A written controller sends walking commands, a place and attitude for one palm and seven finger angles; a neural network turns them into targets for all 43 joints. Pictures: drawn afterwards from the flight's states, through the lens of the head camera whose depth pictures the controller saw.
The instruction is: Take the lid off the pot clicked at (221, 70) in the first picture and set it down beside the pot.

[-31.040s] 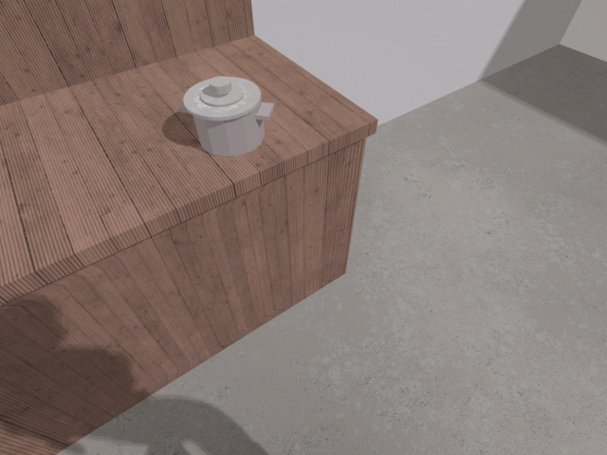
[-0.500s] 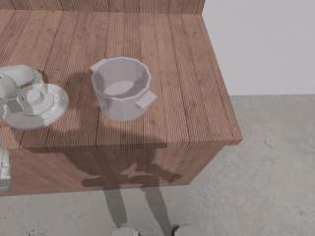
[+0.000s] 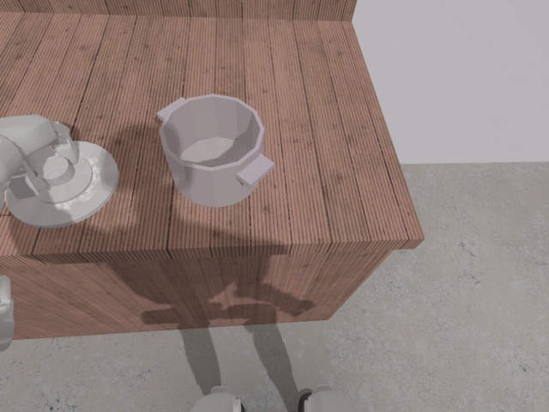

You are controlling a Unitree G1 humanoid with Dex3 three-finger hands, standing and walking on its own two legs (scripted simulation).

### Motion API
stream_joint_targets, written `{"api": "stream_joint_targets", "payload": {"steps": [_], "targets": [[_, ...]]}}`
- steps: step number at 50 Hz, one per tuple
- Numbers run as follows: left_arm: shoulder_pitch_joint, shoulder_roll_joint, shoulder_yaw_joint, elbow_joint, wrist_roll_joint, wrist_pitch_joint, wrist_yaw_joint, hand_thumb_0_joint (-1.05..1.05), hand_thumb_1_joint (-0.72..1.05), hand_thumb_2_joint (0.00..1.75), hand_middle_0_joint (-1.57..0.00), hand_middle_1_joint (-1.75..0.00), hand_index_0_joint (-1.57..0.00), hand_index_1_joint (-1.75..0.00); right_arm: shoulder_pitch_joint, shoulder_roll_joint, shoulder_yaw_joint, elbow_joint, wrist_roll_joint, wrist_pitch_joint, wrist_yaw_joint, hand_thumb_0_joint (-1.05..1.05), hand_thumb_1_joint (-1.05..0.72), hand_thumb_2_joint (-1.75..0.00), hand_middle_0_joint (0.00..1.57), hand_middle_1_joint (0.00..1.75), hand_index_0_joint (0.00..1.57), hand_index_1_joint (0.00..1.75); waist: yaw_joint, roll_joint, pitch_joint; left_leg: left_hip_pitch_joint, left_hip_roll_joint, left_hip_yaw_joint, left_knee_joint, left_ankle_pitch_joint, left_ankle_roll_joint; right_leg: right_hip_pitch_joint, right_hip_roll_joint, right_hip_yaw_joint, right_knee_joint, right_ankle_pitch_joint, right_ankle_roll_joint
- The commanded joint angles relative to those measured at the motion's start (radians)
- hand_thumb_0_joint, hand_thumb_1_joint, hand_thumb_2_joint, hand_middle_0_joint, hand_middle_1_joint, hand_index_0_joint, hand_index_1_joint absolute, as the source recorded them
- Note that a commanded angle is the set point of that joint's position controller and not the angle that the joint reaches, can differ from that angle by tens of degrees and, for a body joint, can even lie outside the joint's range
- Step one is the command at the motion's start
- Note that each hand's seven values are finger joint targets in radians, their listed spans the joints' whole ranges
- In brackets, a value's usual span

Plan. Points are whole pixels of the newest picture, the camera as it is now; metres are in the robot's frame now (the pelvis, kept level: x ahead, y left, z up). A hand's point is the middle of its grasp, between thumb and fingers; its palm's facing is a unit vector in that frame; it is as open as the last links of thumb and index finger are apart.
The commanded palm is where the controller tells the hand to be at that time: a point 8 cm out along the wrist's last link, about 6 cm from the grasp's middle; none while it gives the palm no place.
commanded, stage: open the fingers wide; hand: left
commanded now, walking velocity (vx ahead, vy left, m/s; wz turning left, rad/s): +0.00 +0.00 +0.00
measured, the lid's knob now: (55, 170) +0.47 +0.32 +0.03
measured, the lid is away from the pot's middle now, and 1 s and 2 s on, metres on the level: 0.24 0.24 0.24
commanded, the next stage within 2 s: raise the empty hand in 0.72 s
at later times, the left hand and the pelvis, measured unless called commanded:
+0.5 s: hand (34, 174) +0.44 +0.33 +0.05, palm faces -0.45 -0.09 -0.89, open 9.3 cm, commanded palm +0.46 +0.32 +0.09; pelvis +0.02 +0.01 +0.01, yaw +1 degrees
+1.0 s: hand (36, 171) +0.44 +0.33 +0.06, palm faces -0.46 -0.07 -0.88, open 10.1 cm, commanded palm +0.46 +0.32 +0.12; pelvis +0.02 +0.00 +0.01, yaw +1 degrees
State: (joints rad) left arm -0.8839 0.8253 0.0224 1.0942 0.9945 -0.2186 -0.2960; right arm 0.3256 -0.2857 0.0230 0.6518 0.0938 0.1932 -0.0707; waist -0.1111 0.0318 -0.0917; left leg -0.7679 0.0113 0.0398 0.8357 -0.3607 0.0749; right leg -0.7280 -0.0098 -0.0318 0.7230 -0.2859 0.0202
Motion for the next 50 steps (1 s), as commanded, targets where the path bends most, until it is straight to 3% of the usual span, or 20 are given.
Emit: {"api": "stream_joint_targets", "payload": {"steps": [1, 6, 8, 11, 13, 16, 17, 18, 21, 22, 25, 30, 31, 33, 35, 37, 39, 42, 45, 50], "targets": [[-0.265, 0.245, 0.048, -0.132, -0.012, 0.015, 0.022, 0.00, 0.27, 0.88, -0.58, -0.95, -0.56, -0.90, 0.103, -0.183, -0.069, -0.064, -0.012, -0.013, -0.014, 0.00, -0.90, -0.90, 0.20, 0.30, 0.20, 0.30, 0.003, 0.052, -0.342, 0.388, -0.011, -0.065, -0.126, 0.262, -0.005, 0.045, 0.070, -0.046, -0.104, 0.045, -0.070], [-0.276, 0.235, 0.037, -0.133, -0.024, 0.020, 0.024, 0.00, 0.20, 0.81, -0.52, -0.94, -0.50, -0.90, 0.092, -0.189, -0.067, -0.057, -0.009, -0.008, -0.011, 0.00, -0.90, -0.90, 0.20, 0.30, 0.20, 0.30, 0.000, 0.036, -0.297, 0.370, -0.011, -0.063, -0.139, 0.242, -0.001, 0.046, 0.068, -0.045, -0.115, 0.042, -0.069], [-0.272, 0.221, 0.036, -0.156, -0.021, 0.013, 0.023, 0.00, 0.18, 0.78, -0.49, -0.93, -0.48, -0.90, 0.089, -0.186, -0.072, -0.060, -0.011, -0.010, -0.009, 0.00, -0.90, -0.90, 0.20, 0.30, 0.20, 0.30, 0.008, 0.075, -0.320, 0.414, -0.009, -0.069, -0.138, 0.304, -0.005, 0.038, 0.066, -0.045, -0.112, 0.064, -0.075], [-0.263, 0.228, 0.040, -0.147, -0.021, 0.015, 0.030, 0.00, 0.14, 0.74, -0.45, -0.92, -0.45, -0.90, 0.090, -0.185, -0.070, -0.056, -0.012, -0.006, -0.006, 0.00, -0.90, -0.90, 0.20, 0.30, 0.20, 0.30, 0.006, 0.042, -0.319, 0.397, -0.011, -0.064, -0.135, 0.300, -0.004, 0.061, 0.068, -0.041, -0.115, 0.074, -0.071], [-0.288, 0.199, 0.020, -0.196, -0.016, 0.010, 0.031, 0.00, 0.12, 0.71, -0.43, -0.92, -0.42, -0.90, 0.087, -0.182, -0.074, -0.056, -0.014, -0.006, -0.004, 0.00, -0.90, -0.90, 0.20, 0.30, 0.20, 0.30, 0.008, 0.087, -0.346, 0.447, -0.006, -0.073, -0.136, 0.369, -0.009, 0.048, 0.065, -0.045, -0.111, 0.097, -0.076], [-0.275, 0.198, 0.023, -0.170, -0.018, 0.017, 0.039, 0.00, 0.08, 0.67, -0.39, -0.91, -0.39, -0.90, 0.090, -0.183, -0.074, -0.049, -0.013, 0.002, 0.001, 0.00, -0.90, -0.90, 0.20, 0.30, 0.20, 0.30, 0.005, 0.053, -0.323, 0.440, -0.003, -0.077, -0.134, 0.365, -0.012, 0.038, 0.068, -0.047, -0.113, 0.089, -0.072], [-0.271, 0.178, 0.009, -0.170, -0.019, 0.021, 0.042, 0.00, 0.06, 0.65, -0.38, -0.91, -0.38, -0.90, 0.088, -0.179, -0.076, -0.051, -0.013, 0.002, 0.002, 0.00, -0.90, -0.90, 0.20, 0.30, 0.20, 0.30, 0.002, 0.057, -0.325, 0.443, -0.007, -0.071, -0.135, 0.365, -0.010, 0.046, 0.069, -0.045, -0.116, 0.096, -0.072], [-0.293, 0.156, -0.007, -0.211, -0.019, 0.016, 0.038, 0.00, 0.05, 0.64, -0.37, -0.90, -0.37, -0.89, 0.085, -0.178, -0.079, -0.049, -0.015, 0.000, 0.004, 0.00, -0.90, -0.90, 0.20, 0.30, 0.20, 0.30, 0.006, 0.113, -0.349, 0.484, -0.003, -0.075, -0.133, 0.420, -0.015, 0.034, 0.065, -0.045, -0.113, 0.113, -0.076], [-0.259, 0.191, 0.027, -0.175, -0.026, 0.021, 0.045, 0.00, 0.01, 0.60, -0.33, -0.89, -0.33, -0.89, 0.084, -0.180, -0.077, -0.051, -0.015, 0.006, 0.006, 0.00, -0.90, -0.90, 0.20, 0.30, 0.20, 0.30, 0.009, 0.045, -0.333, 0.447, -0.007, -0.073, -0.135, 0.375, -0.010, 0.060, 0.066, -0.044, -0.117, 0.106, -0.072], [-0.267, 0.139, -0.016, -0.175, -0.030, 0.026, 0.043, 0.00, 0.01, 0.61, -0.33, -0.89, -0.33, -0.89, 0.083, -0.177, -0.076, -0.053, -0.015, 0.006, 0.006, 0.00, -0.90, -0.90, 0.20, 0.30, 0.20, 0.30, -0.003, 0.035, -0.331, 0.438, -0.011, -0.070, -0.140, 0.358, -0.008, 0.066, 0.067, -0.044, -0.121, 0.105, -0.071], [-0.274, 0.159, -0.001, -0.162, -0.027, 0.025, 0.042, 0.00, 0.00, 0.62, -0.34, -0.88, -0.34, -0.88, 0.089, -0.179, -0.077, -0.045, -0.014, 0.004, 0.006, 0.00, -0.90, -0.90, 0.20, 0.30, 0.20, 0.30, 0.000, 0.041, -0.311, 0.451, -0.007, -0.078, -0.139, 0.368, -0.010, 0.042, 0.067, -0.048, -0.119, 0.092, -0.073], [-0.289, 0.118, -0.040, -0.133, -0.028, 0.034, 0.036, 0.00, 0.00, 0.63, -0.34, -0.87, -0.34, -0.87, 0.092, -0.181, -0.074, -0.041, -0.014, 0.002, 0.006, 0.00, -0.90, -0.90, 0.20, 0.30, 0.20, 0.30, -0.014, 0.020, -0.284, 0.430, -0.009, -0.076, -0.139, 0.316, -0.006, 0.024, 0.068, -0.050, -0.122, 0.069, -0.070], [-0.299, 0.158, -0.010, -0.157, -0.027, 0.032, 0.038, 0.00, 0.00, 0.63, -0.34, -0.87, -0.34, -0.87, 0.090, -0.184, -0.074, -0.041, -0.012, 0.002, 0.005, 0.00, -0.90, -0.90, 0.20, 0.30, 0.20, 0.30, -0.004, 0.030, -0.304, 0.426, -0.010, -0.075, -0.141, 0.312, -0.006, 0.044, 0.065, -0.045, -0.121, 0.076, -0.073], [-0.325, 0.113, -0.045, -0.192, -0.026, 0.028, 0.031, 0.00, 0.00, 0.63, -0.34, -0.87, -0.34, -0.87, 0.090, -0.180, -0.078, -0.041, -0.014, -0.002, 0.005, 0.00, -0.90, -0.90, 0.20, 0.30, 0.20, 0.30, -0.008, 0.074, -0.320, 0.470, -0.007, -0.084, -0.140, 0.357, -0.012, 0.017, 0.062, -0.048, -0.117, 0.082, -0.076], [-0.271, 0.140, -0.018, -0.127, -0.028, 0.030, 0.032, 0.00, -0.01, 0.63, -0.34, -0.87, -0.34, -0.87, 0.095, -0.179, -0.074, -0.042, -0.013, -0.001, 0.005, 0.00, -0.90, -0.90, 0.20, 0.30, 0.20, 0.30, -0.006, 0.022, -0.305, 0.436, -0.012, -0.075, -0.132, 0.338, -0.008, 0.035, 0.068, -0.049, -0.116, 0.083, -0.072], [-0.312, 0.102, -0.059, -0.144, -0.037, 0.038, 0.025, 0.00, -0.01, 0.63, -0.34, -0.87, -0.34, -0.87, 0.092, -0.182, -0.073, -0.041, -0.013, 0.001, 0.005, 0.00, -0.90, -0.90, 0.20, 0.30, 0.20, 0.30, -0.020, 0.013, -0.288, 0.405, -0.014, -0.067, -0.139, 0.284, -0.002, 0.039, 0.065, -0.045, -0.123, 0.074, -0.070], [-0.331, 0.154, -0.021, -0.165, -0.024, 0.030, 0.023, 0.00, -0.01, 0.64, -0.34, -0.87, -0.34, -0.87, 0.103, -0.183, -0.075, -0.039, -0.015, 0.000, 0.001, 0.00, -0.90, -0.90, 0.20, 0.30, 0.20, 0.30, -0.010, 0.054, -0.329, 0.443, -0.012, -0.076, -0.134, 0.330, -0.008, 0.037, 0.065, -0.047, -0.112, 0.082, -0.074], [-0.298, 0.174, -0.006, -0.144, -0.031, 0.028, 0.021, 0.00, -0.01, 0.64, -0.34, -0.87, -0.34, -0.87, 0.096, -0.185, -0.070, -0.044, -0.013, -0.003, -0.001, 0.00, -0.90, -0.90, 0.20, 0.30, 0.20, 0.30, -0.009, 0.003, -0.310, 0.387, -0.018, -0.060, -0.132, 0.296, 0.000, 0.075, 0.065, -0.040, -0.121, 0.098, -0.069], [-0.357, 0.217, 0.027, -0.260, -0.017, 0.012, 0.023, 0.00, -0.01, 0.64, -0.34, -0.87, -0.34, -0.87, 0.098, -0.175, -0.077, -0.047, -0.016, -0.005, -0.005, 0.00, -0.90, -0.90, 0.20, 0.30, 0.20, 0.30, 0.007, 0.130, -0.403, 0.514, -0.009, -0.079, -0.135, 0.415, -0.014, 0.076, 0.063, -0.044, -0.117, 0.124, -0.077], [-0.331, 0.262, 0.083, -0.304, -0.039, 0.012, 0.040, 0.00, -0.01, 0.64, -0.34, -0.87, -0.34, -0.87, 0.080, -0.169, -0.076, -0.057, -0.017, -0.008, -0.009, 0.00, -0.90, -0.90, 0.20, 0.30, 0.20, 0.30, 0.018, 0.128, -0.422, 0.555, -0.008, -0.082, -0.157, 0.464, -0.012, 0.143, 0.060, -0.042, -0.142, 0.164, -0.073]]}}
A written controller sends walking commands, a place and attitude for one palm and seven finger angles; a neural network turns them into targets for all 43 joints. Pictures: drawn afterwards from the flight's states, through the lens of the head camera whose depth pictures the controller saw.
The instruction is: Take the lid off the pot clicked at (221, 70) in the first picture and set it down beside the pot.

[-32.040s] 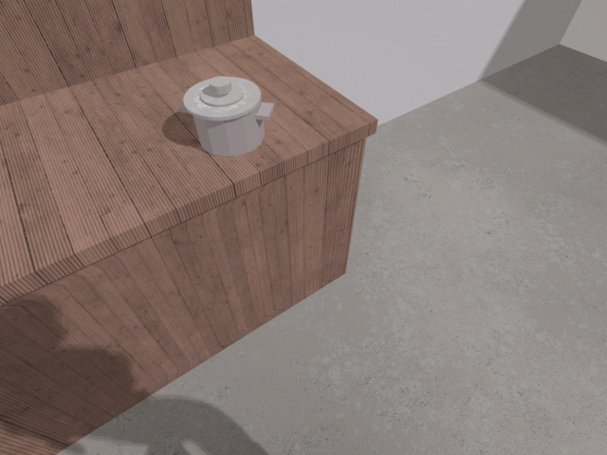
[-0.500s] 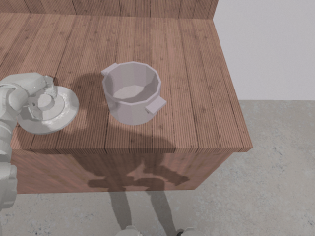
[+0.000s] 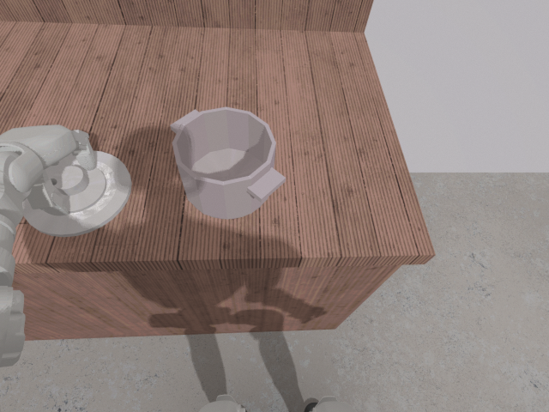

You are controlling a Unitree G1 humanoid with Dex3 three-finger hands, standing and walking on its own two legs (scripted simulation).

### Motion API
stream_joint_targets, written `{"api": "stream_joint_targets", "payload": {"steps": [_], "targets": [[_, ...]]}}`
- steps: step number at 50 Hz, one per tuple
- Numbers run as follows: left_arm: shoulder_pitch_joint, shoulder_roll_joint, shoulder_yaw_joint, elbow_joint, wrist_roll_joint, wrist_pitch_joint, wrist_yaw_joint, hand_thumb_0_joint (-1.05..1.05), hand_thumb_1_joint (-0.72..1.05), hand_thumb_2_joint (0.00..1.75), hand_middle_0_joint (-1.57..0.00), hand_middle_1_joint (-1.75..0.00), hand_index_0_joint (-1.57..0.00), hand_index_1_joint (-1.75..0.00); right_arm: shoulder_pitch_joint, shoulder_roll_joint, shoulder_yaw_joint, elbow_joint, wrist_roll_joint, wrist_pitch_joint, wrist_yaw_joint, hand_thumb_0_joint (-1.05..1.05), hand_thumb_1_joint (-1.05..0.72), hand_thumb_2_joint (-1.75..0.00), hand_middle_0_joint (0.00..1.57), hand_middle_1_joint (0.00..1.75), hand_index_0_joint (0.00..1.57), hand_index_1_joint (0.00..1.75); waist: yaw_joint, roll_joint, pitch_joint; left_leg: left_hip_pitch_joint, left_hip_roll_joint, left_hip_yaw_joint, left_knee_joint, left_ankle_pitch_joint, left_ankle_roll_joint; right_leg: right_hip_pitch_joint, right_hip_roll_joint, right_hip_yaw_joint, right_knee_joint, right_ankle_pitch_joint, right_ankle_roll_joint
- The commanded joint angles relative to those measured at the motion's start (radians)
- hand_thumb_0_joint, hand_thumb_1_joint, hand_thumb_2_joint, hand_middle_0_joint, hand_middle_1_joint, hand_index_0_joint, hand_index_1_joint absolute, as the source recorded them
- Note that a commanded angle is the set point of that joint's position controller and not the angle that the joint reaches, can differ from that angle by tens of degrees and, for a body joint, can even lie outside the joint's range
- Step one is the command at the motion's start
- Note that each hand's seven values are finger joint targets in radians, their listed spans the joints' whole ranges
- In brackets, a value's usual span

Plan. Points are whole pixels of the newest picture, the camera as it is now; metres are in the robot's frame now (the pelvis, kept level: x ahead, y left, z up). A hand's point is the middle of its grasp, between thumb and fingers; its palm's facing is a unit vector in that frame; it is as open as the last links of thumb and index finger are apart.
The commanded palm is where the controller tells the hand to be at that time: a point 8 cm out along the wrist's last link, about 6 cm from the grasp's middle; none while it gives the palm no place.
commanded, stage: raise the empty hand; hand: left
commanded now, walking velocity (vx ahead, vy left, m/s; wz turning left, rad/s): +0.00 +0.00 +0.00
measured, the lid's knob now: (70, 180) +0.45 +0.31 +0.02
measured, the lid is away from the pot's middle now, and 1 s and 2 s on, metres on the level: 0.24 0.24 0.24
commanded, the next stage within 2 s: draw the hand back to the body in 1.12 s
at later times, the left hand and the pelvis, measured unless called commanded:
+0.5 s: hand (29, 160) +0.43 +0.33 +0.09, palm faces -0.42 -0.09 -0.91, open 11.0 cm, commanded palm +0.44 +0.32 +0.16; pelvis +0.01 +0.01 +0.02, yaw +1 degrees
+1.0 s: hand (10, 127) +0.44 +0.33 +0.14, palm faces -0.36 -0.09 -0.93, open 11.0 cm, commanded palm +0.45 +0.32 +0.22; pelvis +0.02 +0.01 +0.02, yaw +2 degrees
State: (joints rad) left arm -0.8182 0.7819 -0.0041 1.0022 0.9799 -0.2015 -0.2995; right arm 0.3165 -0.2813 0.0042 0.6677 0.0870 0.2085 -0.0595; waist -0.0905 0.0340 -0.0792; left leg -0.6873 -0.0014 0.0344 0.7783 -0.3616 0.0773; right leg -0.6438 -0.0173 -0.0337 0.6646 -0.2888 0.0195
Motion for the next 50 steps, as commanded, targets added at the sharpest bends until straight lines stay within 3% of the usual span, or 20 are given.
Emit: {"api": "stream_joint_targets", "payload": {"steps": [1, 4, 7, 8, 9, 14, 17, 19, 20, 22, 28, 29, 32, 35, 38, 40, 43, 44, 47, 50], "targets": [[-0.376, 0.305, 0.110, -0.178, -0.028, 0.000, 0.047, 0.00, -0.01, 0.64, -0.34, -0.87, -0.34, -0.87, 0.085, -0.176, -0.053, -0.071, -0.006, -0.023, -0.021, 0.00, -0.90, -0.90, 0.20, 0.30, 0.20, 0.30, -0.004, 0.083, -0.391, 0.440, 0.004, -0.075, -0.109, 0.434, -0.012, 0.062, 0.069, -0.044, -0.090, 0.161, -0.071], [-0.437, 0.353, 0.137, -0.267, -0.016, 0.003, 0.064, 0.00, -0.01, 0.64, -0.34, -0.87, -0.34, -0.87, 0.070, -0.177, -0.055, -0.072, -0.007, -0.027, -0.021, 0.00, -0.90, -0.90, 0.20, 0.30, 0.20, 0.30, 0.007, 0.155, -0.429, 0.496, 0.008, -0.084, -0.134, 0.458, -0.018, 0.089, 0.063, -0.040, -0.105, 0.169, -0.075], [-0.363, 0.358, 0.152, -0.202, -0.023, 0.018, 0.073, 0.00, -0.01, 0.64, -0.34, -0.87, -0.34, -0.87, 0.059, -0.177, -0.050, -0.076, -0.003, -0.032, -0.018, 0.00, -0.90, -0.90, 0.20, 0.30, 0.20, 0.30, 0.014, 0.095, -0.383, 0.450, 0.002, -0.069, -0.148, 0.414, -0.008, 0.136, 0.061, -0.037, -0.124, 0.184, -0.073], [-0.372, 0.350, 0.140, -0.196, -0.023, 0.021, 0.070, 0.00, -0.01, 0.64, -0.34, -0.87, -0.34, -0.87, 0.057, -0.180, -0.048, -0.078, -0.002, -0.034, -0.018, 0.00, -0.90, -0.90, 0.20, 0.30, 0.20, 0.30, 0.012, 0.108, -0.367, 0.451, 0.000, -0.073, -0.156, 0.428, -0.011, 0.133, 0.058, -0.037, -0.126, 0.191, -0.076], [-0.373, 0.306, 0.102, -0.184, -0.027, 0.030, 0.064, 0.00, -0.01, 0.64, -0.34, -0.87, -0.34, -0.87, 0.052, -0.176, -0.048, -0.076, -0.002, -0.036, -0.015, 0.00, -0.90, -0.90, 0.20, 0.30, 0.20, 0.30, 0.005, 0.108, -0.347, 0.456, 0.003, -0.073, -0.162, 0.412, -0.010, 0.118, 0.060, -0.041, -0.133, 0.174, -0.073], [-0.390, 0.367, 0.150, -0.241, -0.036, 0.024, 0.036, 0.00, -0.01, 0.64, -0.34, -0.87, -0.34, -0.87, 0.046, -0.177, -0.052, -0.083, -0.001, -0.041, -0.017, 0.00, -0.90, -0.90, 0.20, 0.30, 0.20, 0.30, 0.013, 0.103, -0.396, 0.512, 0.003, -0.078, -0.170, 0.494, -0.004, 0.183, 0.056, -0.035, -0.153, 0.229, -0.069], [-0.394, 0.319, 0.108, -0.235, -0.047, 0.024, 0.012, 0.00, -0.01, 0.64, -0.34, -0.87, -0.34, -0.87, 0.035, -0.177, -0.050, -0.083, 0.002, -0.041, -0.019, 0.00, -0.90, -0.90, 0.20, 0.30, 0.20, 0.30, 0.006, 0.087, -0.361, 0.506, 0.005, -0.076, -0.184, 0.487, -0.003, 0.181, 0.054, -0.037, -0.169, 0.228, -0.067], [-0.414, 0.315, 0.106, -0.275, -0.048, 0.014, 0.001, 0.00, -0.01, 0.64, -0.34, -0.87, -0.34, -0.87, 0.036, -0.173, -0.053, -0.084, -0.002, -0.044, -0.018, 0.00, -0.90, -0.90, 0.20, 0.30, 0.20, 0.30, 0.007, 0.135, -0.377, 0.565, 0.009, -0.089, -0.182, 0.561, -0.011, 0.165, 0.055, -0.042, -0.172, 0.229, -0.069], [-0.394, 0.333, 0.127, -0.266, -0.049, 0.012, 0.000, 0.00, -0.01, 0.64, -0.34, -0.87, -0.34, -0.87, 0.032, -0.174, -0.053, -0.086, -0.002, -0.040, -0.018, 0.00, -0.90, -0.90, 0.20, 0.30, 0.20, 0.30, 0.012, 0.113, -0.379, 0.567, 0.009, -0.093, -0.181, 0.576, -0.012, 0.176, 0.056, -0.042, -0.174, 0.236, -0.069], [-0.391, 0.281, 0.087, -0.253, -0.061, 0.016, -0.011, 0.00, -0.01, 0.64, -0.34, -0.87, -0.34, -0.87, 0.022, -0.172, -0.052, -0.087, -0.001, -0.038, -0.016, 0.00, -0.90, -0.90, 0.20, 0.30, 0.20, 0.30, 0.004, 0.100, -0.355, 0.553, 0.008, -0.083, -0.189, 0.551, -0.006, 0.180, 0.054, -0.039, -0.188, 0.239, -0.066], [-0.437, 0.319, 0.118, -0.327, -0.065, 0.018, -0.012, 0.00, -0.01, 0.64, -0.34, -0.87, -0.34, -0.87, -0.001, -0.172, -0.055, -0.096, -0.005, -0.034, -0.009, 0.00, -0.90, -0.90, 0.20, 0.30, 0.20, 0.30, 0.018, 0.124, -0.385, 0.602, 0.010, -0.098, -0.203, 0.638, -0.015, 0.216, 0.046, -0.038, -0.198, 0.277, -0.070], [-0.436, 0.297, 0.100, -0.325, -0.062, 0.024, -0.013, 0.00, -0.01, 0.64, -0.34, -0.87, -0.34, -0.87, -0.002, -0.166, -0.054, -0.099, -0.006, -0.032, -0.007, 0.00, -0.90, -0.90, 0.20, 0.30, 0.20, 0.30, 0.014, 0.118, -0.395, 0.618, 0.010, -0.105, -0.206, 0.645, -0.019, 0.215, 0.051, -0.041, -0.199, 0.268, -0.067], [-0.419, 0.285, 0.086, -0.255, -0.070, 0.045, -0.021, 0.00, -0.01, 0.64, -0.34, -0.87, -0.34, -0.87, -0.016, -0.171, -0.046, -0.097, 0.002, -0.028, -0.004, 0.00, -0.90, -0.90, 0.20, 0.30, 0.20, 0.30, 0.013, 0.062, -0.326, 0.548, 0.005, -0.088, -0.226, 0.544, -0.007, 0.232, 0.048, -0.039, -0.215, 0.258, -0.066], [-0.496, 0.305, 0.090, -0.349, -0.057, 0.047, -0.026, 0.00, -0.01, 0.64, -0.34, -0.87, -0.34, -0.87, -0.022, -0.165, -0.049, -0.109, -0.003, -0.034, -0.003, 0.00, -0.90, -0.90, 0.20, 0.30, 0.20, 0.30, 0.018, 0.127, -0.398, 0.626, 0.007, -0.104, -0.228, 0.619, -0.015, 0.249, 0.046, -0.039, -0.217, 0.274, -0.069], [-0.448, 0.342, 0.128, -0.309, -0.069, 0.048, -0.031, 0.00, -0.01, 0.64, -0.34, -0.87, -0.34, -0.87, -0.023, -0.170, -0.046, -0.113, -0.004, -0.037, -0.002, 0.00, -0.90, -0.90, 0.20, 0.30, 0.20, 0.30, 0.024, 0.096, -0.378, 0.609, 0.005, -0.103, -0.231, 0.642, -0.014, 0.271, 0.042, -0.037, -0.225, 0.298, -0.068], [-0.457, 0.306, 0.089, -0.247, -0.071, 0.064, -0.045, 0.00, -0.01, 0.64, -0.34, -0.87, -0.34, -0.87, -0.025, -0.169, -0.040, -0.102, 0.001, -0.034, -0.001, 0.00, -0.90, -0.90, 0.20, 0.30, 0.20, 0.30, 0.017, 0.052, -0.325, 0.556, 0.003, -0.090, -0.245, 0.549, -0.006, 0.273, 0.044, -0.039, -0.235, 0.276, -0.064], [-0.557, 0.270, 0.041, -0.386, -0.068, 0.063, -0.056, 0.00, -0.01, 0.64, -0.34, -0.87, -0.34, -0.87, -0.042, -0.167, -0.047, -0.117, 0.000, -0.037, 0.002, 0.00, -0.90, -0.90, 0.20, 0.30, 0.20, 0.30, 0.012, 0.145, -0.372, 0.642, 0.008, -0.107, -0.249, 0.615, -0.021, 0.250, 0.040, -0.040, -0.239, 0.266, -0.070], [-0.548, 0.299, 0.072, -0.392, -0.065, 0.064, -0.055, 0.00, -0.01, 0.64, -0.34, -0.87, -0.34, -0.87, -0.026, -0.164, -0.050, -0.114, -0.005, -0.039, 0.002, 0.00, -0.90, -0.90, 0.20, 0.30, 0.20, 0.30, 0.015, 0.136, -0.408, 0.673, 0.009, -0.115, -0.245, 0.643, -0.021, 0.260, 0.048, -0.042, -0.238, 0.271, -0.068], [-0.468, 0.350, 0.119, -0.247, -0.076, 0.071, -0.064, 0.00, -0.01, 0.64, -0.34, -0.87, -0.34, -0.87, -0.027, -0.170, -0.037, -0.108, 0.002, -0.037, -0.003, 0.00, -0.90, -0.90, 0.20, 0.30, 0.20, 0.30, 0.024, 0.037, -0.342, 0.552, -0.006, -0.089, -0.261, 0.535, -0.002, 0.325, 0.043, -0.036, -0.247, 0.296, -0.064], [-0.574, 0.300, 0.055, -0.325, -0.065, 0.082, -0.073, 0.00, -0.01, 0.64, -0.34, -0.87, -0.34, -0.87, -0.034, -0.169, -0.042, -0.107, 0.004, -0.037, 0.000, 0.00, -0.90, -0.90, 0.20, 0.30, 0.20, 0.30, 0.016, 0.089, -0.349, 0.596, 0.002, -0.097, -0.274, 0.544, -0.008, 0.298, 0.042, -0.041, -0.252, 0.275, -0.067]]}}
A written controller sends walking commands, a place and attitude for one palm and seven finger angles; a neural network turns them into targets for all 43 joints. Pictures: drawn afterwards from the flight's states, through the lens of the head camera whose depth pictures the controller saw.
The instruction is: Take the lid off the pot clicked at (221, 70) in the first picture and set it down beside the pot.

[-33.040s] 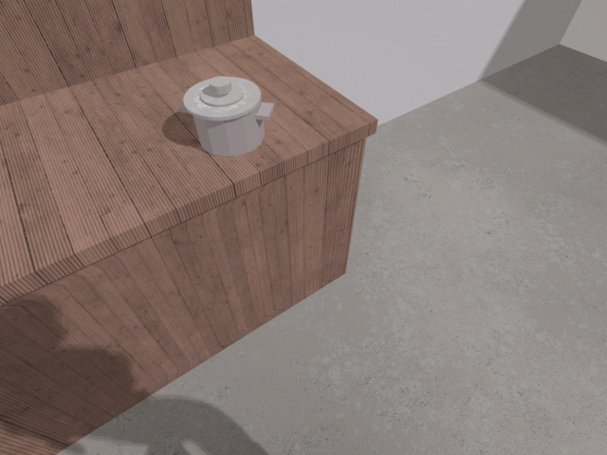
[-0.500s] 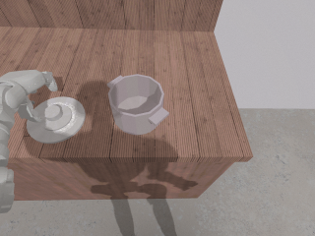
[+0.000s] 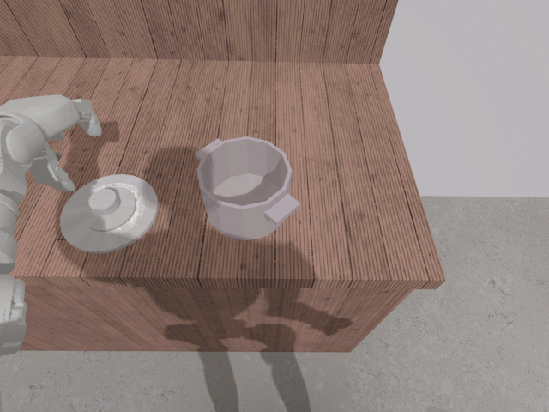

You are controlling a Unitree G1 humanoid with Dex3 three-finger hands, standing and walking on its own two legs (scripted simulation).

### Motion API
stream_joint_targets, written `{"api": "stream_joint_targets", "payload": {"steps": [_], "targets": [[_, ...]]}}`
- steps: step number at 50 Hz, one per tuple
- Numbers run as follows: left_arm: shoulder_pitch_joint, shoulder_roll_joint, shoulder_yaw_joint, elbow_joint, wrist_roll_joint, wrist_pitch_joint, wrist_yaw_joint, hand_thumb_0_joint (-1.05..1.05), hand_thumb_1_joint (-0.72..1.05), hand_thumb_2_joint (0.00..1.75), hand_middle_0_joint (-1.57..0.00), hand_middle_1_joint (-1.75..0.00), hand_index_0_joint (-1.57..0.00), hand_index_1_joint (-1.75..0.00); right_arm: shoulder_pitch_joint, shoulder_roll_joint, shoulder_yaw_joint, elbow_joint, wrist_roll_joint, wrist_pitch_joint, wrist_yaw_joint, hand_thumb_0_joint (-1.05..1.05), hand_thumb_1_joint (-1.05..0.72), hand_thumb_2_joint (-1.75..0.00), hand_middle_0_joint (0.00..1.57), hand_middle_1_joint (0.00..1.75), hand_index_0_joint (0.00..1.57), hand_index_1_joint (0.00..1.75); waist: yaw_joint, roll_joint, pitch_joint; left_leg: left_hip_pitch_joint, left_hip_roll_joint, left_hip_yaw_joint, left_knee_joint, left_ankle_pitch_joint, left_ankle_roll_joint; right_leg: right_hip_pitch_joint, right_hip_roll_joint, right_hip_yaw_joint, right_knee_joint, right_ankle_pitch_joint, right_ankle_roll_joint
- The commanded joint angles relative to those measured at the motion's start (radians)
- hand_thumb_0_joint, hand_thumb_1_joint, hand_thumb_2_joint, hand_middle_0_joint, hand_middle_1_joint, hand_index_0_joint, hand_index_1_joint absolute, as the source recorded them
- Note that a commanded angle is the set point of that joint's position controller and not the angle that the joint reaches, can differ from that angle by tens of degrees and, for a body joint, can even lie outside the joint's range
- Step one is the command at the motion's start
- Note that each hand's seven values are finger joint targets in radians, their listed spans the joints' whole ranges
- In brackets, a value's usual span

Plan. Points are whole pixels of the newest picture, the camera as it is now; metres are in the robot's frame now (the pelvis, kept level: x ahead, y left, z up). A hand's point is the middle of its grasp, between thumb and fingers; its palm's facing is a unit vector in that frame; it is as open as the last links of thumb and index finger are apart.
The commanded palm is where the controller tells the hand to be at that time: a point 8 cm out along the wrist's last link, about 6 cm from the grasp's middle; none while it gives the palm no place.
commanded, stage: raise the empty hand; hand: left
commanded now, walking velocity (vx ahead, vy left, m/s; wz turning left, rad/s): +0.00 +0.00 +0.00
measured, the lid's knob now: (104, 202) +0.44 +0.29 +0.00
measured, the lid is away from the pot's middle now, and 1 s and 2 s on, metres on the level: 0.24 0.24 0.24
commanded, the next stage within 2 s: draw the hand back to the body in 0.12 s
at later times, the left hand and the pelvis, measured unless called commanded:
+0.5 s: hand (58, 163) +0.42 +0.30 +0.12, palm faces -0.33 -0.05 -0.94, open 11.0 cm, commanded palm +0.39 +0.29 +0.19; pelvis +0.00 -0.01 +0.00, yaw +0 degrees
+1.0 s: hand (81, 158) +0.39 +0.24 +0.17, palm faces +0.38 -0.87 -0.31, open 10.8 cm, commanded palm +0.32 +0.28 +0.19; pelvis +0.01 -0.03 +0.01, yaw -1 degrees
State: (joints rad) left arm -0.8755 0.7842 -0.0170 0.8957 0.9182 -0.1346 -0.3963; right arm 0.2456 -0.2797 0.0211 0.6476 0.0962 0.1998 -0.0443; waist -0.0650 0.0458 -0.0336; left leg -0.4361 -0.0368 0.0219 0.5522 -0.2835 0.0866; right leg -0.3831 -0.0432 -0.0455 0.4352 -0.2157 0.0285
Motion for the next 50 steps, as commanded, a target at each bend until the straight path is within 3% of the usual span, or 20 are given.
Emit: {"api": "stream_joint_targets", "payload": {"steps": [1, 3, 5, 7, 10, 13, 16, 19, 20, 22, 25, 26, 35, 36, 38, 40, 43, 44, 46, 50], "targets": [[-0.536, 0.301, 0.068, -0.280, -0.001, 0.013, 0.023, 0.00, -0.01, 0.64, -0.34, -0.87, -0.34, -0.87, 0.032, -0.167, -0.062, -0.097, -0.007, -0.031, -0.014, 0.00, -0.90, -0.90, 0.20, 0.30, 0.20, 0.30, -0.009, 0.123, -0.428, 0.394, 0.038, -0.093, -0.045, 0.514, -0.024, 0.032, 0.069, -0.029, -0.024, 0.203, -0.078], [-0.439, 0.316, 0.100, -0.226, -0.010, 0.010, 0.021, 0.00, -0.01, 0.64, -0.34, -0.87, -0.34, -0.87, 0.040, -0.172, -0.063, -0.098, -0.010, -0.034, -0.011, 0.00, -0.90, -0.90, 0.20, 0.30, 0.20, 0.30, -0.005, 0.097, -0.421, 0.398, 0.039, -0.099, -0.032, 0.581, -0.029, 0.029, 0.070, -0.027, -0.025, 0.222, -0.078], [-0.372, 0.295, 0.092, -0.102, -0.019, 0.018, 0.010, 0.00, -0.01, 0.64, -0.34, -0.87, -0.34, -0.87, 0.042, -0.171, -0.055, -0.088, -0.004, -0.026, -0.009, 0.00, -0.90, -0.90, 0.20, 0.30, 0.20, 0.30, -0.006, 0.014, -0.346, 0.304, 0.032, -0.077, -0.040, 0.477, -0.015, 0.045, 0.071, -0.030, -0.027, 0.216, -0.072], [-0.451, 0.276, 0.057, -0.157, -0.019, 0.023, 0.000, 0.00, -0.01, 0.64, -0.34, -0.87, -0.34, -0.87, 0.033, -0.174, -0.058, -0.090, -0.002, -0.022, -0.005, 0.00, -0.90, -0.90, 0.20, 0.30, 0.20, 0.30, -0.006, 0.021, -0.351, 0.297, 0.033, -0.075, -0.057, 0.425, -0.013, 0.052, 0.068, -0.029, -0.031, 0.203, -0.073], [-0.487, 0.378, 0.144, -0.283, 0.005, 0.009, 0.020, 0.00, -0.01, 0.64, -0.34, -0.87, -0.34, -0.87, 0.040, -0.172, -0.066, -0.105, -0.013, -0.023, -0.008, 0.00, -0.90, -0.90, 0.20, 0.30, 0.20, 0.30, 0.003, 0.098, -0.473, 0.402, 0.035, -0.098, -0.035, 0.590, -0.021, 0.075, 0.075, -0.025, -0.019, 0.252, -0.077], [-0.361, 0.352, 0.145, -0.185, -0.019, 0.004, 0.019, 0.00, -0.01, 0.64, -0.34, -0.87, -0.34, -0.87, 0.031, -0.174, -0.060, -0.106, -0.010, -0.023, -0.005, 0.00, -0.90, -0.90, 0.20, 0.30, 0.20, 0.30, 0.007, 0.055, -0.388, 0.330, 0.033, -0.084, -0.045, 0.543, -0.019, 0.079, 0.065, -0.025, -0.027, 0.248, -0.077], [-0.357, 0.269, 0.080, -0.288, -0.021, 0.017, 0.012, 0.00, -0.01, 0.64, -0.34, -0.87, -0.34, -0.87, -0.004, -0.161, -0.062, -0.128, -0.006, -0.015, 0.009, 0.00, -0.90, -0.90, 0.20, 0.30, 0.20, 0.30, 0.005, 0.085, -0.381, 0.355, 0.037, -0.091, -0.053, 0.534, -0.021, 0.057, 0.069, -0.029, -0.030, 0.216, -0.076], [-0.319, 0.371, 0.181, -0.402, -0.029, 0.014, 0.024, 0.00, -0.01, 0.64, -0.34, -0.87, -0.34, -0.87, -0.007, -0.162, -0.064, -0.148, -0.016, -0.016, 0.012, 0.00, -0.90, -0.90, 0.20, 0.30, 0.20, 0.30, 0.020, 0.104, -0.463, 0.406, 0.033, -0.100, -0.045, 0.611, -0.016, 0.106, 0.069, -0.022, -0.029, 0.255, -0.076], [-0.261, 0.385, 0.208, -0.354, -0.033, 0.019, 0.027, 0.00, -0.01, 0.64, -0.34, -0.87, -0.34, -0.87, -0.011, -0.160, -0.060, -0.147, -0.011, -0.016, 0.011, 0.00, -0.90, -0.90, 0.20, 0.30, 0.20, 0.30, 0.023, 0.079, -0.427, 0.375, 0.032, -0.101, -0.046, 0.587, -0.016, 0.109, 0.067, -0.028, -0.028, 0.246, -0.075], [-0.261, 0.317, 0.156, -0.388, -0.048, 0.031, 0.020, 0.00, -0.01, 0.64, -0.34, -0.87, -0.34, -0.87, -0.033, -0.156, -0.059, -0.151, -0.008, -0.014, 0.014, 0.00, -0.90, -0.90, 0.20, 0.30, 0.20, 0.30, 0.019, 0.061, -0.388, 0.356, 0.034, -0.092, -0.063, 0.528, -0.014, 0.103, 0.062, -0.029, -0.038, 0.231, -0.072], [-0.196, 0.312, 0.164, -0.400, -0.053, 0.046, 0.021, 0.00, -0.01, 0.64, -0.34, -0.87, -0.34, -0.87, -0.040, -0.154, -0.058, -0.157, -0.008, -0.017, 0.018, 0.00, -0.90, -0.90, 0.20, 0.30, 0.20, 0.30, 0.023, 0.051, -0.375, 0.358, 0.032, -0.092, -0.061, 0.528, -0.013, 0.106, 0.065, -0.030, -0.042, 0.229, -0.073], [-0.182, 0.351, 0.201, -0.434, -0.058, 0.046, 0.022, 0.00, -0.01, 0.64, -0.34, -0.87, -0.34, -0.87, -0.047, -0.157, -0.056, -0.161, -0.007, -0.018, 0.018, 0.00, -0.90, -0.90, 0.20, 0.30, 0.20, 0.30, 0.034, 0.045, -0.388, 0.349, 0.030, -0.089, -0.067, 0.503, -0.011, 0.135, 0.062, -0.027, -0.040, 0.238, -0.074], [-0.123, 0.319, 0.190, -0.578, -0.078, 0.051, 0.007, 0.00, -0.01, 0.64, -0.34, -0.87, -0.34, -0.87, -0.104, -0.140, -0.049, -0.185, -0.010, -0.023, 0.015, 0.00, -0.90, -0.90, 0.20, 0.30, 0.20, 0.30, 0.034, 0.083, -0.369, 0.368, 0.022, -0.094, -0.071, 0.490, -0.010, 0.146, 0.060, -0.032, -0.052, 0.234, -0.075], [-0.120, -0.051, 0.239, -0.599, -0.689, 0.003, 0.172, 0.00, -0.01, 0.64, -0.34, -0.87, -0.34, -0.87, 0.038, -0.069, -0.039, -0.223, -0.002, -0.088, -0.009, 0.00, -0.90, -0.90, 0.20, 0.30, 0.20, 0.30, -0.011, 0.045, -0.275, 0.513, 0.094, -0.088, -0.094, 0.331, -0.047, 0.075, 0.047, -0.042, -0.052, 0.132, -0.097], [0.010, -0.051, 0.254, -0.593, -0.831, -0.013, 0.317, 0.00, -0.01, 0.64, -0.34, -0.87, -0.34, -0.87, -0.053, -0.110, -0.018, -0.198, -0.009, -0.151, -0.036, 0.00, -0.90, -0.90, 0.20, 0.30, 0.20, 0.30, 0.020, -0.039, -0.229, 0.496, 0.132, -0.141, -0.174, 0.110, -0.050, 0.087, 0.035, -0.011, -0.080, 0.035, -0.091], [-0.016, 0.005, 0.331, -0.623, -0.897, -0.009, 0.404, 0.00, -0.01, 0.64, -0.34, -0.87, -0.34, -0.87, -0.061, -0.132, -0.017, -0.157, -0.022, -0.183, -0.054, 0.00, -0.90, -0.90, 0.20, 0.30, 0.20, 0.30, 0.033, -0.041, -0.226, 0.416, 0.107, -0.091, -0.167, 0.148, -0.046, 0.169, 0.030, 0.002, -0.084, 0.109, -0.086], [-0.031, 0.114, 0.457, -0.722, -0.905, -0.022, 0.481, 0.00, 0.04, 0.65, -0.34, -0.84, -0.34, -0.84, -0.052, -0.136, -0.017, -0.116, -0.042, -0.225, -0.057, 0.00, -0.90, -0.90, 0.20, 0.30, 0.20, 0.30, 0.048, 0.116, -0.248, 0.432, 0.095, -0.074, -0.149, 0.298, -0.069, 0.223, 0.025, 0.003, -0.067, 0.189, -0.088], [-0.005, 0.070, 0.444, -0.769, -0.911, -0.029, 0.492, 0.00, 0.06, 0.66, -0.33, -0.83, -0.33, -0.83, -0.058, -0.121, -0.014, -0.125, -0.046, -0.241, -0.052, 0.00, -0.90, -0.90, 0.20, 0.30, 0.20, 0.30, 0.057, 0.183, -0.271, 0.452, 0.090, -0.073, -0.152, 0.360, -0.078, 0.239, 0.029, 0.000, -0.063, 0.213, -0.088], [0.146, -0.008, 0.431, -0.800, -0.935, -0.024, 0.502, 0.00, 0.11, 0.67, -0.33, -0.80, -0.33, -0.80, -0.067, -0.109, -0.019, -0.126, -0.049, -0.267, -0.042, 0.00, -0.90, -0.90, 0.20, 0.30, 0.20, 0.30, 0.068, 0.172, -0.255, 0.457, 0.098, -0.069, -0.134, 0.451, -0.080, 0.263, 0.029, -0.006, -0.053, 0.261, -0.086], [0.326, -0.045, 0.453, -0.815, -0.967, -0.006, 0.504, 0.00, 0.20, 0.70, -0.31, -0.74, -0.31, -0.74, -0.077, -0.118, -0.035, -0.123, -0.051, -0.277, -0.027, 0.00, -0.90, -0.90, 0.20, 0.30, 0.20, 0.30, 0.074, 0.022, -0.205, 0.381, 0.095, -0.039, -0.122, 0.452, -0.060, 0.304, 0.030, -0.008, -0.046, 0.341, -0.075]]}}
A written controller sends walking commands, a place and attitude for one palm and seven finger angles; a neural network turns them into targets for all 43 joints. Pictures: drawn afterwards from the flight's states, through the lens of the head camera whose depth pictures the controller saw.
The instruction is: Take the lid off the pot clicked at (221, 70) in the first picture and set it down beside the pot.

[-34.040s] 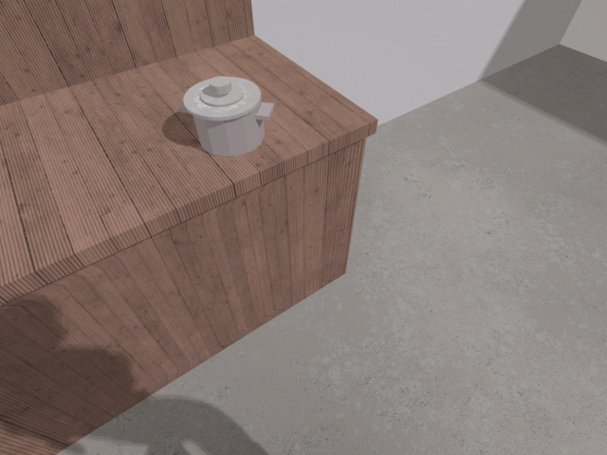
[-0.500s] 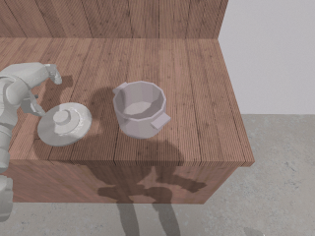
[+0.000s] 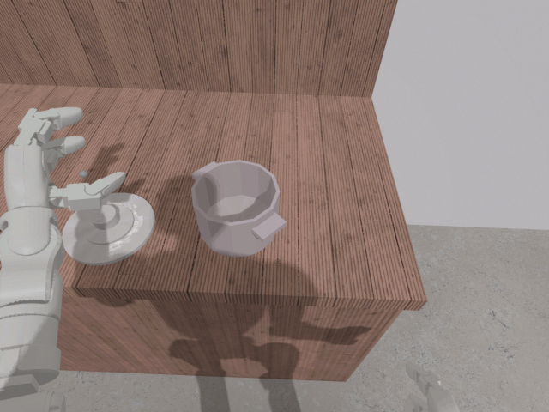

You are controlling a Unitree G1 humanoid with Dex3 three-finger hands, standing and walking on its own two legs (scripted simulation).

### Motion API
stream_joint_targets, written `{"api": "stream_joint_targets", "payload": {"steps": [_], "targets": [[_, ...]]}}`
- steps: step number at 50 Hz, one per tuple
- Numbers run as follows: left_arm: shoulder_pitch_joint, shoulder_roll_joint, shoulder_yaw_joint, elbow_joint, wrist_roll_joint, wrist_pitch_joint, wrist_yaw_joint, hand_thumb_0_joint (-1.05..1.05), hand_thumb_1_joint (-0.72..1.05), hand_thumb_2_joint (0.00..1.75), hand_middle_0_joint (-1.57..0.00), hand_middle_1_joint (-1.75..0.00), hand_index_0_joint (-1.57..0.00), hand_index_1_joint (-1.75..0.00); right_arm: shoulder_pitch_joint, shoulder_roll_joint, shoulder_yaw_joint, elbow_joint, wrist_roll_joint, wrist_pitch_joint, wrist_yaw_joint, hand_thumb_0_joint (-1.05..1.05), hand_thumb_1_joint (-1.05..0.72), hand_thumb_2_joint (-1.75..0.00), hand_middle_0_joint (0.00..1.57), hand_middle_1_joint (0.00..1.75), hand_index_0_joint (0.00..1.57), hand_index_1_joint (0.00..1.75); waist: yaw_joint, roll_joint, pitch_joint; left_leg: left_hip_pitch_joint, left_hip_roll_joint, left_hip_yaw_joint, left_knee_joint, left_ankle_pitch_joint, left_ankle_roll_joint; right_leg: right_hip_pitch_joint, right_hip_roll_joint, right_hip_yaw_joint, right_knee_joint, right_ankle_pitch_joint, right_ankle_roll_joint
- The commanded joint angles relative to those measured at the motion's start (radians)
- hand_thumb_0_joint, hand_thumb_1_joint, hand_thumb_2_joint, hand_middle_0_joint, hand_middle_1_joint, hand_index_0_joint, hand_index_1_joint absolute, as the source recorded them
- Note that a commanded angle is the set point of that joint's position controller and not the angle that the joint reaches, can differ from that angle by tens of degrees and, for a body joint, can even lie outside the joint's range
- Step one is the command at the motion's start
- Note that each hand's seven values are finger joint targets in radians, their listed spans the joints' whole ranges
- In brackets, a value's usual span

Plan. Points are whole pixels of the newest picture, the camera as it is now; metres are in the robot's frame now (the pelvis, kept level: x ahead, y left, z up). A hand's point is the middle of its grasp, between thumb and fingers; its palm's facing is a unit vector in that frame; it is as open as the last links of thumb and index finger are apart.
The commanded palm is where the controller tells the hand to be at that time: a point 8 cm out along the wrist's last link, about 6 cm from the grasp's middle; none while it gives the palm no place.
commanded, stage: draw the hand back to the body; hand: left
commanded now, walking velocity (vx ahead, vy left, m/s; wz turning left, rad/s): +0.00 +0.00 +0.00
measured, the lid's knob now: (104, 217) +0.43 +0.33 -0.01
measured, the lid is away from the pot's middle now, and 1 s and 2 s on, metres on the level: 0.24 0.24 0.24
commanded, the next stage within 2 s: step back with the hand held close in 1.48 s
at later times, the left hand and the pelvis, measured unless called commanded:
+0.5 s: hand (71, 222) +0.29 +0.26 +0.16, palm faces +0.47 -0.83 -0.30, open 8.6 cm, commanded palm +0.23 +0.29 +0.18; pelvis +0.00 -0.03 +0.00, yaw +1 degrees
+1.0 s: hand (58, 287) +0.21 +0.24 +0.16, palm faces +0.44 -0.84 -0.32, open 7.4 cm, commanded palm +0.15 +0.27 +0.17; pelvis -0.02 -0.02 +0.00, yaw +0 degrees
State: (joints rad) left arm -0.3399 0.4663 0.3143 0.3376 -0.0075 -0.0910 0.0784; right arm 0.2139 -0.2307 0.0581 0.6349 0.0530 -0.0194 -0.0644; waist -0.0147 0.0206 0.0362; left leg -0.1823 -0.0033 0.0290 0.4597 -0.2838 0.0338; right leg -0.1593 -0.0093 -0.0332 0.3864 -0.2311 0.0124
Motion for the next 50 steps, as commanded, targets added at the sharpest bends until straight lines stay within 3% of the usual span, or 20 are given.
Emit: {"api": "stream_joint_targets", "payload": {"steps": [1, 3, 4, 5, 8, 10, 13, 15, 17, 23, 24, 29, 31, 37, 38, 41, 44, 47, 48, 50], "targets": [[-0.200, 0.274, 0.128, -0.273, -0.046, -0.047, 0.028, 0.00, 0.22, 0.70, -0.31, -0.73, -0.31, -0.73, -0.051, -0.166, -0.073, -0.110, -0.006, -0.059, -0.006, 0.00, -0.90, -0.90, 0.20, 0.30, 0.20, 0.30, 0.021, 0.051, -0.264, 0.121, 0.059, -0.038, -0.029, 0.440, -0.004, 0.081, -0.005, -0.020, 0.003, 0.362, -0.056], [-0.244, 0.299, 0.135, -0.372, -0.049, -0.058, 0.032, 0.00, 0.27, 0.71, -0.30, -0.70, -0.30, -0.70, -0.061, -0.170, -0.076, -0.108, -0.003, -0.068, -0.006, 0.00, -0.90, -0.90, 0.20, 0.30, 0.20, 0.30, 0.011, 0.088, -0.262, 0.136, 0.057, -0.043, -0.027, 0.430, -0.004, 0.080, -0.009, -0.019, 0.004, 0.357, -0.056], [-0.261, 0.281, 0.125, -0.418, -0.043, -0.063, 0.032, 0.00, 0.29, 0.72, -0.30, -0.68, -0.30, -0.68, -0.068, -0.164, -0.074, -0.114, -0.004, -0.077, -0.005, 0.00, -0.90, -0.90, 0.20, 0.30, 0.20, 0.30, 0.015, 0.121, -0.307, 0.169, 0.048, -0.039, -0.032, 0.461, -0.003, 0.080, 0.000, -0.014, -0.002, 0.363, -0.054], [-0.190, 0.283, 0.148, -0.425, -0.048, -0.061, 0.036, 0.00, 0.31, 0.73, -0.29, -0.67, -0.29, -0.67, -0.065, -0.161, -0.079, -0.110, -0.005, -0.085, -0.003, 0.00, -0.90, -0.90, 0.20, 0.30, 0.20, 0.30, 0.023, 0.129, -0.313, 0.179, 0.052, -0.041, -0.012, 0.492, 0.000, 0.090, -0.006, -0.016, 0.002, 0.390, -0.056], [-0.059, 0.249, 0.145, -0.413, -0.059, -0.048, 0.038, 0.00, 0.38, 0.75, -0.28, -0.63, -0.28, -0.63, -0.064, -0.165, -0.085, -0.096, -0.005, -0.086, 0.003, 0.00, -0.90, -0.90, 0.20, 0.30, 0.20, 0.30, 0.020, 0.057, -0.281, 0.162, 0.048, -0.029, -0.005, 0.499, 0.003, 0.097, -0.008, -0.017, 0.006, 0.433, -0.049], [-0.003, 0.215, 0.133, -0.360, -0.068, -0.032, 0.034, 0.00, 0.42, 0.76, -0.28, -0.60, -0.28, -0.60, -0.073, -0.168, -0.088, -0.096, -0.002, -0.073, 0.002, 0.00, -0.90, -0.90, 0.20, 0.30, 0.20, 0.30, 0.022, -0.016, -0.239, 0.117, 0.039, -0.012, -0.012, 0.413, 0.010, 0.088, -0.006, -0.018, -0.005, 0.431, -0.046], [-0.060, 0.259, 0.150, -0.499, -0.068, -0.050, 0.039, 0.00, 0.49, 0.78, -0.26, -0.56, -0.26, -0.56, -0.103, -0.163, -0.085, -0.099, -0.001, -0.083, -0.002, 0.00, -0.90, -0.90, 0.20, 0.30, 0.20, 0.30, 0.016, 0.052, -0.265, 0.152, 0.030, -0.008, -0.009, 0.393, 0.014, 0.095, -0.014, -0.007, -0.002, 0.432, -0.043], [-0.013, 0.246, 0.160, -0.500, -0.067, -0.047, 0.042, 0.00, 0.54, 0.79, -0.26, -0.53, -0.26, -0.53, -0.106, -0.156, -0.083, -0.104, -0.003, -0.086, -0.002, 0.00, -0.90, -0.90, 0.20, 0.30, 0.20, 0.30, 0.030, 0.069, -0.272, 0.159, 0.028, -0.009, -0.014, 0.394, 0.013, 0.098, -0.011, -0.009, -0.006, 0.426, -0.046], [0.066, 0.209, 0.150, -0.470, -0.074, -0.037, 0.040, 0.00, 0.58, 0.81, -0.25, -0.50, -0.25, -0.50, -0.115, -0.153, -0.082, -0.103, -0.003, -0.085, -0.003, 0.00, -0.90, -0.90, 0.20, 0.30, 0.20, 0.30, 0.032, 0.022, -0.244, 0.148, 0.028, -0.001, -0.014, 0.382, 0.014, 0.093, -0.011, -0.010, -0.007, 0.434, -0.042], [0.096, 0.216, 0.162, -0.512, -0.083, -0.043, 0.041, 0.00, 0.72, 0.85, -0.23, -0.41, -0.23, -0.41, -0.138, -0.147, -0.076, -0.108, -0.004, -0.093, -0.008, 0.00, -0.90, -0.90, 0.20, 0.30, 0.20, 0.30, 0.032, 0.024, -0.182, 0.134, 0.022, -0.008, -0.036, 0.284, 0.012, 0.068, -0.010, -0.006, -0.030, 0.337, -0.042], [0.099, 0.182, 0.140, -0.494, -0.084, -0.042, 0.037, 0.00, 0.74, 0.85, -0.23, -0.40, -0.23, -0.40, -0.146, -0.142, -0.073, -0.115, -0.005, -0.091, -0.010, 0.00, -0.90, -0.90, 0.20, 0.30, 0.20, 0.30, 0.033, 0.013, -0.178, 0.131, 0.018, -0.003, -0.048, 0.262, 0.012, 0.059, -0.003, -0.004, -0.039, 0.307, -0.041], [0.131, 0.176, 0.145, -0.582, -0.084, -0.056, 0.042, 0.00, 0.85, 0.89, -0.21, -0.33, -0.21, -0.33, -0.164, -0.131, -0.069, -0.123, -0.011, -0.110, -0.013, 0.00, -0.90, -0.90, 0.20, 0.30, 0.20, 0.30, 0.040, 0.062, -0.189, 0.159, 0.018, -0.008, -0.056, 0.241, 0.011, 0.057, -0.002, 0.001, -0.051, 0.267, -0.044], [0.203, 0.140, 0.129, -0.552, -0.091, -0.045, 0.037, 0.00, 0.90, 0.90, -0.20, -0.30, -0.20, -0.30, -0.166, -0.131, -0.068, -0.127, -0.010, -0.107, -0.012, 0.00, -0.90, -0.90, 0.20, 0.30, 0.20, 0.30, 0.042, -0.013, -0.155, 0.136, 0.023, -0.008, -0.056, 0.230, 0.012, 0.054, -0.006, -0.005, -0.056, 0.263, -0.040], [0.262, 0.138, 0.134, -0.674, -0.089, -0.060, 0.040, 0.00, 0.90, 0.90, -0.20, -0.30, -0.20, -0.30, -0.185, -0.123, -0.067, -0.137, -0.016, -0.125, -0.013, 0.00, -0.90, -0.90, 0.20, 0.30, 0.20, 0.30, 0.053, 0.063, -0.180, 0.159, 0.023, -0.012, -0.062, 0.230, 0.010, 0.067, -0.011, 0.003, -0.062, 0.244, -0.045], [0.252, 0.154, 0.139, -0.718, -0.088, -0.067, 0.041, 0.00, 0.90, 0.90, -0.20, -0.30, -0.20, -0.30, -0.182, -0.124, -0.066, -0.135, -0.016, -0.130, -0.009, 0.00, -0.90, -0.90, 0.20, 0.30, 0.20, 0.30, 0.048, 0.059, -0.170, 0.158, 0.022, -0.020, -0.065, 0.225, 0.007, 0.068, -0.010, 0.003, -0.064, 0.238, -0.046], [0.343, 0.097, 0.109, -0.686, -0.090, -0.056, 0.036, 0.00, 0.90, 0.90, -0.20, -0.30, -0.20, -0.30, -0.188, -0.121, -0.068, -0.139, -0.017, -0.127, -0.012, 0.00, -0.90, -0.90, 0.20, 0.30, 0.20, 0.30, 0.051, 0.011, -0.130, 0.141, 0.027, -0.016, -0.072, 0.204, 0.008, 0.048, -0.007, -0.003, -0.073, 0.208, -0.043], [0.340, 0.102, 0.105, -0.774, -0.084, -0.069, 0.038, 0.00, 0.90, 0.90, -0.20, -0.30, -0.20, -0.30, -0.198, -0.120, -0.068, -0.146, -0.021, -0.138, -0.012, 0.00, -0.90, -0.90, 0.20, 0.30, 0.20, 0.30, 0.052, 0.054, -0.136, 0.147, 0.024, -0.020, -0.080, 0.181, 0.007, 0.042, -0.005, 0.001, -0.078, 0.170, -0.045], [0.475, 0.085, 0.113, -0.759, -0.089, -0.062, 0.036, 0.00, 0.90, 0.90, -0.20, -0.30, -0.20, -0.30, -0.190, -0.119, -0.070, -0.146, -0.023, -0.139, -0.009, 0.00, -0.90, -0.90, 0.20, 0.30, 0.20, 0.30, 0.061, 0.012, -0.116, 0.130, 0.030, -0.023, -0.076, 0.191, 0.007, 0.046, -0.009, 0.000, -0.075, 0.180, -0.045], [0.473, 0.108, 0.125, -0.796, -0.090, -0.067, 0.037, 0.00, 0.90, 0.90, -0.20, -0.30, -0.20, -0.30, -0.188, -0.122, -0.072, -0.144, -0.022, -0.140, -0.008, 0.00, -0.90, -0.90, 0.20, 0.30, 0.20, 0.30, 0.055, 0.016, -0.117, 0.125, 0.030, -0.029, -0.078, 0.179, 0.004, 0.049, -0.011, 0.001, -0.073, 0.167, -0.046], [0.493, 0.075, 0.099, -0.806, -0.087, -0.066, 0.034, 0.00, 0.90, 0.90, -0.20, -0.30, -0.20, -0.30, -0.195, -0.114, -0.070, -0.152, -0.024, -0.141, -0.009, 0.00, -0.90, -0.90, 0.20, 0.30, 0.20, 0.30, 0.057, 0.038, -0.108, 0.126, 0.030, -0.024, -0.080, 0.168, 0.004, 0.037, -0.010, 0.001, -0.081, 0.149, -0.044]]}}
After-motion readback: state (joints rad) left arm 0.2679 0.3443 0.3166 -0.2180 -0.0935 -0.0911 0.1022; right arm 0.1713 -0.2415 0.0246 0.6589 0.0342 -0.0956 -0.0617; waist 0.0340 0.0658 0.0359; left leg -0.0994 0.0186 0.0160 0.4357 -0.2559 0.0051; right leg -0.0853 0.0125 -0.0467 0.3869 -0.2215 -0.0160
